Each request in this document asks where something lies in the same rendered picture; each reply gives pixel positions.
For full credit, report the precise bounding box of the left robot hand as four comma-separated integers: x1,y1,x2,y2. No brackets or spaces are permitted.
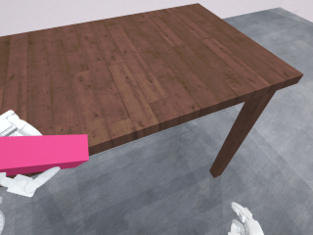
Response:
0,110,61,197

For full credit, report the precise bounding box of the sponge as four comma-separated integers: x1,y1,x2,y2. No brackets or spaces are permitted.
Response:
0,134,89,176

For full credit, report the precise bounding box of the table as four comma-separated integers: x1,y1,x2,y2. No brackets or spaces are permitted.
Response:
0,3,303,188

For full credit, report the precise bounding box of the right robot hand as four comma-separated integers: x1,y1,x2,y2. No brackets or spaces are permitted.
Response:
228,202,264,235

